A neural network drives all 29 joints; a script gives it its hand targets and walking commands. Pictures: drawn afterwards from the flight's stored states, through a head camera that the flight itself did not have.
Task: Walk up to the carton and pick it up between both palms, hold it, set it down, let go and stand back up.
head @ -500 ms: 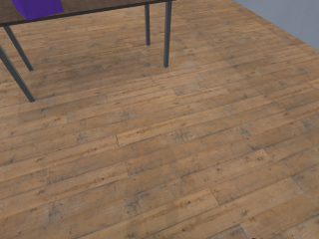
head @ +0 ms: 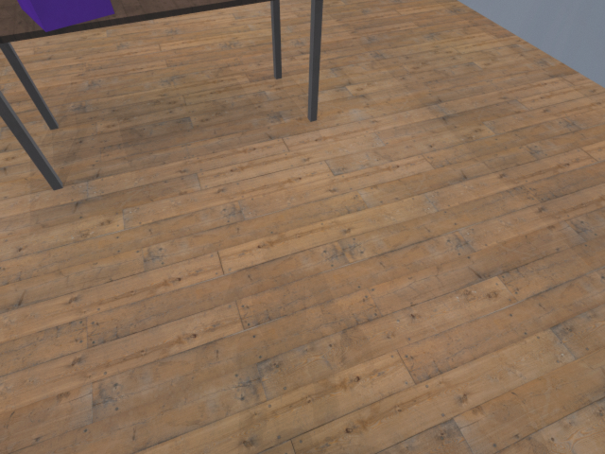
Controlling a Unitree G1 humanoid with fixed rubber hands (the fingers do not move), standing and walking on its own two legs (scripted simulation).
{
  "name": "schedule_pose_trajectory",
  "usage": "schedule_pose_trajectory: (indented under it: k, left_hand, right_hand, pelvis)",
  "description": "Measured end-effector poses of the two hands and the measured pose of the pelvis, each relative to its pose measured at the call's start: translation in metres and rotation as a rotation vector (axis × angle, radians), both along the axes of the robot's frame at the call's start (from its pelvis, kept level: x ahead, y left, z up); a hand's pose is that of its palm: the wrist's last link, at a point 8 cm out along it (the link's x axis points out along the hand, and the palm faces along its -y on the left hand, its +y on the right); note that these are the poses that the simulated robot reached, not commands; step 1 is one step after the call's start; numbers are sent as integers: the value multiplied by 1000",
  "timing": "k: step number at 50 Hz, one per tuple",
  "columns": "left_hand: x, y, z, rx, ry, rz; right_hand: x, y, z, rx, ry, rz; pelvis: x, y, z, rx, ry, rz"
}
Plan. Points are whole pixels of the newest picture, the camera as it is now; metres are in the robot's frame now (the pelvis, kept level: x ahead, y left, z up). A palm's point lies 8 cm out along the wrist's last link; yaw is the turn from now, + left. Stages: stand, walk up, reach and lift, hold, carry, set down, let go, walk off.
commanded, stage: stand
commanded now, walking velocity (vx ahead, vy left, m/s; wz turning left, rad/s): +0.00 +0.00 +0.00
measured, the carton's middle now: out of the picture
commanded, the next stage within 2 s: walk up in 1.74 s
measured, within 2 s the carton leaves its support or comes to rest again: neither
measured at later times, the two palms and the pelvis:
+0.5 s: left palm out of the picture +0.06 +0.29 -0.12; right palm out of the picture +0.05 -0.27 -0.13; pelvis +0.00 +0.00 +0.00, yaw +0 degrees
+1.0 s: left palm out of the picture +0.04 +0.29 -0.12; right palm out of the picture +0.04 -0.28 -0.13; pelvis +0.00 +0.00 +0.00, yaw +1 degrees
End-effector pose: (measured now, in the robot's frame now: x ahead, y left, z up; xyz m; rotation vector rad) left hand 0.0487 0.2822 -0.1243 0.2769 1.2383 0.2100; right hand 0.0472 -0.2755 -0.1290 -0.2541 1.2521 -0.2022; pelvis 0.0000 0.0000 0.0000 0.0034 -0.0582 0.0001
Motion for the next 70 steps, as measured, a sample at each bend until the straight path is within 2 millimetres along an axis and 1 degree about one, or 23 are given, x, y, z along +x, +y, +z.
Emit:
schedule_pose_trajectory:
  k: [7, 15, 22, 32, 37, 43, 49, 53, 61, 65, 70]
  left_hand:
    - [6, -2, 2, -4, -11, -9]
    - [13, 0, 3, -1, -28, -8]
    - [17, 2, 4, 6, -38, -10]
    - [10, 1, 2, 0, -20, -11]
    - [3, -1, 0, -12, -7, 0]
    - [-6, 1, -1, -10, 18, 12]
    - [-6, 5, 2, 5, 19, 16]
    - [0, 5, 3, 10, 5, 14]
    - [11, 7, 7, 19, -25, 6]
    - [12, 7, 7, 20, -29, 7]
    - [9, 4, 5, 8, -12, 10]
  right_hand:
    - [6, 2, 0, 1, -19, 3]
    - [2, 6, -2, 12, -2, -5]
    - [1, 4, -1, 11, 1, -5]
    - [10, 0, 4, -9, -32, 3]
    - [6, -3, 5, -17, -21, -1]
    - [-3, -4, 3, -19, 8, -12]
    - [-7, -5, 2, -17, 25, -14]
    - [-3, -5, 2, -15, 24, -3]
    - [11, -3, 2, -10, -4, 20]
    - [16, -1, 2, -4, -20, 14]
    - [15, 2, 1, -1, -23, 12]
  pelvis:
    - [2, 1, 1, -1, -2, 2]
    - [2, 1, 1, -1, -4, 6]
    - [3, 1, 1, -1, -1, 7]
    - [4, 1, 2, -1, -8, 2]
    - [2, 2, 2, -2, -9, 5]
    - [2, 2, 2, -2, -3, 11]
    - [2, 2, 2, -2, 4, 20]
    - [3, 1, 2, -1, 6, 22]
    - [3, 1, 2, -1, 3, 20]
    - [4, 1, 2, -1, 1, 15]
    - [5, 2, 2, -1, 1, 12]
